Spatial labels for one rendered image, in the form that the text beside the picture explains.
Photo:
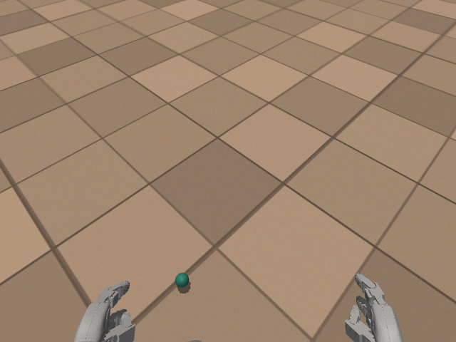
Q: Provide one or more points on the right robot hand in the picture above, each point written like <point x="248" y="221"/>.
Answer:
<point x="380" y="317"/>

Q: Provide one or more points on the left robot hand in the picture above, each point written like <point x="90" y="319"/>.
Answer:
<point x="99" y="326"/>

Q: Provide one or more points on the ball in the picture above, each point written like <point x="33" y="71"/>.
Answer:
<point x="181" y="280"/>

